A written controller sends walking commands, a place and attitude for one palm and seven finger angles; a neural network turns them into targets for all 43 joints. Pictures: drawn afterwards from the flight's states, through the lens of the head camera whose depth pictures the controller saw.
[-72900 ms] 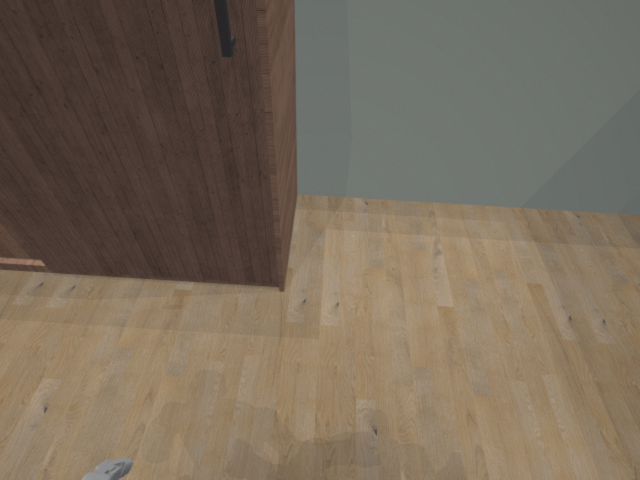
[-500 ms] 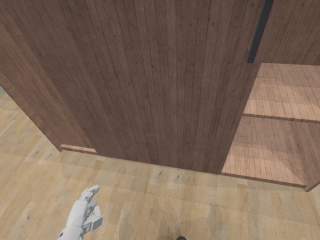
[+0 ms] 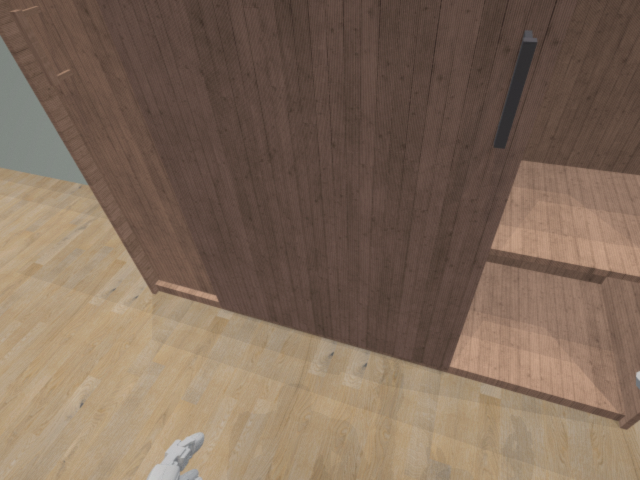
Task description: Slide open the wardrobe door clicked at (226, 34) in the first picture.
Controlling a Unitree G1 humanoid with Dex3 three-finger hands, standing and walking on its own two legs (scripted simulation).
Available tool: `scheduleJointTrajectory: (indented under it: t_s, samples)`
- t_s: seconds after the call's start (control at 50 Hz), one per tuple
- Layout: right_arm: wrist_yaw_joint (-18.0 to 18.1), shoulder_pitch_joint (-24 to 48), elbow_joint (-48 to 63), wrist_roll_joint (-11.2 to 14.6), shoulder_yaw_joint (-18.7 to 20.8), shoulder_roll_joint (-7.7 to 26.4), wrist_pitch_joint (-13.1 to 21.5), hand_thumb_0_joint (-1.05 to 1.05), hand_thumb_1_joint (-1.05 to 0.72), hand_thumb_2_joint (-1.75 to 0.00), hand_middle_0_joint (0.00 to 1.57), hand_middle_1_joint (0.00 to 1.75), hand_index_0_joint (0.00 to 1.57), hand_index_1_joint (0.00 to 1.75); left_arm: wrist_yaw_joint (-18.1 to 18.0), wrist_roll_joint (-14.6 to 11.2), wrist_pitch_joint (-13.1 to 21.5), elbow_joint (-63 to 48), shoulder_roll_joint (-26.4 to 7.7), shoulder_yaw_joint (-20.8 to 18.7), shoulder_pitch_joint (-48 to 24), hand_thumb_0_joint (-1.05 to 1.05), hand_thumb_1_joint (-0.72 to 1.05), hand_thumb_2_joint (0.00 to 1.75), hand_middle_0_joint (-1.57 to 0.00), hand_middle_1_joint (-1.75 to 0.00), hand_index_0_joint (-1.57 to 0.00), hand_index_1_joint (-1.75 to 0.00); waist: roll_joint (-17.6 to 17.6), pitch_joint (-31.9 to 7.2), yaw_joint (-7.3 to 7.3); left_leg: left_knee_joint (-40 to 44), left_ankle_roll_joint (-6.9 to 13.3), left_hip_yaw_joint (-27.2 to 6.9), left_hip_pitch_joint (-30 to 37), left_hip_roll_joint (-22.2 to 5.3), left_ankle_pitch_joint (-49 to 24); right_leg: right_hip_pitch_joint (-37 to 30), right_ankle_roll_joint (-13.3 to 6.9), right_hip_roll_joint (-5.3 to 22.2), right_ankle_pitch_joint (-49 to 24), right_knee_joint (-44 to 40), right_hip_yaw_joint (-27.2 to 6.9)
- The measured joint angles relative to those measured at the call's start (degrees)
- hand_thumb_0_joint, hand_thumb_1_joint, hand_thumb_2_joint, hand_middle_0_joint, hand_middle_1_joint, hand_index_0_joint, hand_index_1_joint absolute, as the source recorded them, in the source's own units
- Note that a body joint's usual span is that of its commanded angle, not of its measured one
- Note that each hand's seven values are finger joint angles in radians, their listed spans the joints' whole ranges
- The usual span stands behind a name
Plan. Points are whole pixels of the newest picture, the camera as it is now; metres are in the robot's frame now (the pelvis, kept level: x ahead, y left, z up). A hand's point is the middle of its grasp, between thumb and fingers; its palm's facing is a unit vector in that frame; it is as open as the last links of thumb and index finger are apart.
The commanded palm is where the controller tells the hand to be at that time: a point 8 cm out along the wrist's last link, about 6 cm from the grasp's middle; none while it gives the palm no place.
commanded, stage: stop stepping back and stand still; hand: right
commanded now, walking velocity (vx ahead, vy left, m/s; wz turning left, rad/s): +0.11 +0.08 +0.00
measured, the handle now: (513, 91) +0.64 -0.25 +0.21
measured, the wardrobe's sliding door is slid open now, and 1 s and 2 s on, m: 0.50 0.50 0.50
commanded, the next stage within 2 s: let the arm hang, fingers relaxed in 0.76 s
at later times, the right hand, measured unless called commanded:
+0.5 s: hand out of the picture +0.23 -0.31 +0.16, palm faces +0.44 +0.75 -0.50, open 7.4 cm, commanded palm +0.16 -0.34 +0.16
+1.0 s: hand (602, 439) +0.22 -0.31 -0.03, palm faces +0.16 +0.87 -0.47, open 7.4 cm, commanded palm none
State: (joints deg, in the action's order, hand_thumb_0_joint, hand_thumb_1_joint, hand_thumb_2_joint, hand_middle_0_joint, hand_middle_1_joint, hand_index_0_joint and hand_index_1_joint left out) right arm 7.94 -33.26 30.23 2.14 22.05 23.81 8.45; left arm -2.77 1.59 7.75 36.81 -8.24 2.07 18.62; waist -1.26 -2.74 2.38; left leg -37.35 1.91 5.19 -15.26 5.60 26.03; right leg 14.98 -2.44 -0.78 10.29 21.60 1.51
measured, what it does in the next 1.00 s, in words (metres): steps on the spot: left foot, then right foot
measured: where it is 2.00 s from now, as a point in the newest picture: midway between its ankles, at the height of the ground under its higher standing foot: outside the picture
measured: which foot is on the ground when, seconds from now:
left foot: up 0.00-0.06, down 0.08-1.00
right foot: down 0.00-0.08, up 0.10-0.26, down 0.28-1.00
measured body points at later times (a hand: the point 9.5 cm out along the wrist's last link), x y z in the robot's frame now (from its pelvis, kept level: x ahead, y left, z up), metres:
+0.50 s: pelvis +0.03 -0.03 -0.02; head +0.05 -0.04 +0.43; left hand +0.21 +0.18 -0.09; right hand +0.20 -0.34 +0.19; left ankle -0.02 +0.08 -0.75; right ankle +0.05 -0.14 -0.75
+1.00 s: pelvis +0.02 -0.04 -0.02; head +0.02 -0.02 +0.43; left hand +0.21 +0.22 -0.12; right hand +0.20 -0.35 +0.00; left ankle -0.02 +0.07 -0.75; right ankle +0.05 -0.14 -0.75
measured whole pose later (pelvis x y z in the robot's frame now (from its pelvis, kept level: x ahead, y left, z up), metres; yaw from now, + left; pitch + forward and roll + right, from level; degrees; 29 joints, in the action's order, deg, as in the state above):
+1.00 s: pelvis +0.02 -0.04 -0.02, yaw -4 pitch +2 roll +0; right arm 0.7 -13.8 -16.2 -1.1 6.3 21.9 1.1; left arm 0.3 1.0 2.6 43.6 -19.8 -0.5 7.5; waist 4.0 -2.9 -0.6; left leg -33.1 0.3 3.7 -13.6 -0.8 21.4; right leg 21.6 -2.2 -1.3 14.3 33.9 1.1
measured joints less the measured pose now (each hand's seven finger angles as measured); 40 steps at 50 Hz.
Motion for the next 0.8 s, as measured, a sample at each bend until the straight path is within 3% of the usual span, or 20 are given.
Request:
scheduleJointTrajectory:
  t_s: [0.04, 0.08, 0.12, 0.16, 0.2, 0.28, 0.3, 0.38, 0.42, 0.5, 0.66, 0.8]
  samples:
    - [-0.34, -1.77, 0.46, -0.15, 0.19, 1.82, 0.44, 0.01, -0.89, -0.90, 0.21, 0.30, 0.21, 0.30, -0.29, 0.21, -0.73, -0.55, -0.13, -0.09, 0.84, 0.02, 0.90, 0.90, -0.21, -0.30, -0.20, -0.30, 0.88, -0.42, -0.45, 8.22, 0.69, 1.70, 4.21, 0.25, -0.09, 0.31, 0.83, -0.18, 1.26, -0.63, 0.05]
    - [-0.44, -1.76, 0.23, -0.07, 1.82, 4.34, 0.33, 0.01, -0.89, -0.90, 0.21, 0.30, 0.21, 0.30, -0.65, 0.40, -1.58, -1.26, -0.43, -0.32, 0.72, 0.01, 0.90, 0.90, -0.21, -0.30, -0.20, -0.30, -0.48, -0.79, -1.32, 14.45, 3.15, -0.17, 7.62, -1.39, 0.98, 3.88, 2.04, -1.71, 5.16, 4.05, 2.05]
    - [-0.50, 0.82, -1.64, 0.26, 2.57, 4.03, 0.55, 0.01, -0.89, -0.90, 0.21, 0.30, 0.21, 0.31, -0.81, 0.46, -2.49, -0.07, -1.97, -0.90, -1.47, 0.01, 0.90, 0.90, -0.21, -0.30, -0.20, -0.30, 0.56, 0.38, -3.03, 14.31, 4.18, -0.55, 5.98, -1.80, -8.76, 9.25, 2.89, -0.80, 8.49, 15.81, 2.53]
    - [-0.10, 3.23, -4.62, 0.46, 2.25, 2.09, 0.88, 0.01, -0.89, -0.90, 0.21, 0.30, 0.21, 0.31, -0.65, -0.03, -2.92, 2.11, -3.20, -1.45, -2.92, 0.01, 0.90, 0.90, -0.21, -0.30, -0.20, -0.30, 1.55, 0.93, -3.61, 11.21, 3.07, -0.40, 5.34, -1.81, -10.99, 11.49, 2.81, 0.20, 10.56, 24.78, 1.08]
    - [0.28, 4.82, -7.28, 0.36, 1.43, -0.40, 0.67, 0.01, -0.89, -0.90, 0.21, 0.30, 0.21, 0.31, -0.68, -0.49, -2.87, 3.26, -3.81, -1.81, -2.77, 0.02, 0.90, 0.90, -0.21, -0.30, -0.20, -0.30, 1.23, 0.13, -3.48, 9.96, 1.60, -0.29, 5.92, -2.38, -8.27, 11.21, 2.51, 1.36, 10.54, 26.88, 0.61]
    - [0.94, 6.48, -6.58, -0.15, -0.92, -4.50, 0.19, 0.01, -0.89, -0.90, 0.21, 0.30, 0.21, 0.30, -1.54, -0.62, -1.38, 2.60, -5.41, -2.29, -2.62, 0.02, 0.90, 0.90, -0.21, -0.30, -0.20, -0.30, 0.41, 0.62, -2.75, 5.70, 0.00, 0.67, 6.14, -3.81, -4.16, 4.82, 1.38, 3.83, 5.26, 14.96, 0.07]
    - [0.91, 6.68, -5.60, -0.18, -1.23, -4.67, 0.36, 0.01, -0.89, -0.90, 0.21, 0.30, 0.21, 0.30, -1.73, -0.66, -0.95, 2.42, -5.44, -2.67, -3.24, 0.02, 0.90, 0.90, -0.21, -0.30, -0.20, -0.30, -0.30, 1.36, -2.59, 3.81, -0.50, 0.61, 5.71, -4.73, -2.94, 4.52, 1.24, 3.15, 4.81, 14.77, 0.30]
    - [0.59, 5.41, -1.76, -0.11, 0.47, -1.62, 1.79, 0.01, -0.89, -0.90, 0.21, 0.30, 0.21, 0.30, -1.81, -0.36, 0.78, 0.49, -3.69, -2.81, -5.89, 0.02, 0.90, 0.90, -0.20, -0.30, -0.20, -0.30, -2.22, 3.44, -2.16, 0.52, -1.64, -3.05, 3.83, -5.72, -1.68, 3.53, 0.95, 1.19, 5.70, 13.35, 1.63]
    - [0.58, 4.69, -0.58, -0.16, 2.11, 0.73, 2.85, 0.01, -0.89, -0.90, 0.21, 0.30, 0.21, 0.30, -1.34, -0.44, 1.65, -0.79, -2.78, -2.23, -6.46, 0.02, 0.90, 0.90, -0.20, -0.30, -0.20, -0.30, -1.80, 3.87, -1.85, 4.25, -1.85, -3.36, 4.09, -5.17, -4.13, 3.34, 0.96, 0.96, 4.77, 11.61, 1.13]
    - [0.41, 2.43, -1.14, 0.28, 4.17, 2.47, 4.22, 0.01, -0.89, -0.90, 0.21, 0.30, 0.21, 0.30, -0.42, -0.92, 1.56, -1.84, -2.01, -0.94, -7.16, 0.01, 0.90, 0.90, -0.20, -0.30, -0.20, -0.30, 0.51, 3.11, -2.20, 9.76, -0.91, -2.89, 5.42, -4.31, -7.01, 3.48, 1.33, 1.45, 4.06, 9.68, 0.43]
    - [0.09, 3.16, -6.76, 0.43, -0.30, -2.01, 0.84, 0.01, -0.89, -0.90, 0.21, 0.30, 0.21, 0.30, -1.13, -1.31, -0.88, -1.01, -2.75, -0.58, -7.86, 0.01, 0.90, 0.90, -0.21, -0.30, -0.20, -0.30, 1.92, 1.84, -4.09, 10.83, -1.14, -3.38, 6.26, -4.66, -6.56, 2.43, 1.22, 1.12, 4.31, 8.41, 0.94]
    - [0.19, 3.65, -4.30, 0.39, -1.03, -1.93, 0.86, 0.01, -0.89, -0.90, 0.21, 0.30, 0.21, 0.31, -1.70, -1.31, -1.55, -2.00, -3.31, -1.08, -7.71, 0.01, 0.90, 0.90, -0.21, -0.30, -0.20, -0.30, 0.67, 1.84, -3.17, 11.36, -1.01, -2.76, 7.09, -4.70, -6.70, 1.87, 1.33, 0.98, 3.97, 8.01, 0.33]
